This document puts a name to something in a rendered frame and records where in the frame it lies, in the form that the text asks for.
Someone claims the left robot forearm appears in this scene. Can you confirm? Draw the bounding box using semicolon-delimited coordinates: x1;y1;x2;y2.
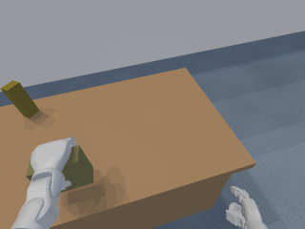
11;168;63;229

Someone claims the robot right hand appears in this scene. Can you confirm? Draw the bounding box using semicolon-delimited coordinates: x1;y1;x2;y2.
226;186;262;229

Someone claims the robot left hand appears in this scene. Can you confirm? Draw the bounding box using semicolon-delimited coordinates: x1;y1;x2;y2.
30;136;77;191

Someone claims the table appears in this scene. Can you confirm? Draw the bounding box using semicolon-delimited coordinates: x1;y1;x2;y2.
0;68;256;229

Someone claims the sponge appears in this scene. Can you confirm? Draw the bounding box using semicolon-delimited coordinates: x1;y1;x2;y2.
26;145;93;193

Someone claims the right robot forearm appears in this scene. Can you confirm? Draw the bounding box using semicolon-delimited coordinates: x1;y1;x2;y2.
244;219;268;229

